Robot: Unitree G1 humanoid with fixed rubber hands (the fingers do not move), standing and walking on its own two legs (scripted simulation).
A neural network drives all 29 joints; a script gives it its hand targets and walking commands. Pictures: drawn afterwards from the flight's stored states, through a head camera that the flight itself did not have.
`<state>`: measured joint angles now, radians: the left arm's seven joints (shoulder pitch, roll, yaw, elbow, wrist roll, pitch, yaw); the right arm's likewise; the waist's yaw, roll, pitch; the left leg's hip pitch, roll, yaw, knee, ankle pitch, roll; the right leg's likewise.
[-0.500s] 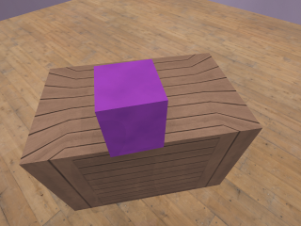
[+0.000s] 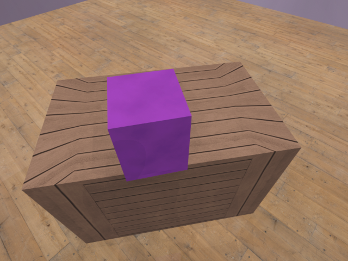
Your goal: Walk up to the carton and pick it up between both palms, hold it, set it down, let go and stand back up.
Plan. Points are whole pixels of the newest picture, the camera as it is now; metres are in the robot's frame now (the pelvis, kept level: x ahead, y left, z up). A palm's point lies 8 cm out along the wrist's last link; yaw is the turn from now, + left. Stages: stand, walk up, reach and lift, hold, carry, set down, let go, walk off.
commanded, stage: stand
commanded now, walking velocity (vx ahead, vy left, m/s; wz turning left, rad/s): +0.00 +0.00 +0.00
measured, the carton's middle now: (149, 126) +0.51 +0.08 -0.01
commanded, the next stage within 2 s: walk up in 0.48 s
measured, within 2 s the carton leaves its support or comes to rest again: neither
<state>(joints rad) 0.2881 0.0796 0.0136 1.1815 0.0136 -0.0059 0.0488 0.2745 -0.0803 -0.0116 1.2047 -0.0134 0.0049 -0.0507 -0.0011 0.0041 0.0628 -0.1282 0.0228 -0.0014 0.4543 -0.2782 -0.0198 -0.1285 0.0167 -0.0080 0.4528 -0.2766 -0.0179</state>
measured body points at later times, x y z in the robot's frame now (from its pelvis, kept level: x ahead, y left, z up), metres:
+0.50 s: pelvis +0.00 -0.01 +0.00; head +0.01 -0.01 +0.45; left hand -0.03 +0.18 -0.16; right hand -0.03 -0.20 -0.17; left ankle -0.02 +0.13 -0.74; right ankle -0.02 -0.11 -0.74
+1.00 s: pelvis +0.05 +0.03 -0.02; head +0.05 +0.07 +0.43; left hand -0.01 +0.24 -0.19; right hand +0.11 -0.20 -0.15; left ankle +0.10 +0.13 -0.74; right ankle -0.01 -0.11 -0.73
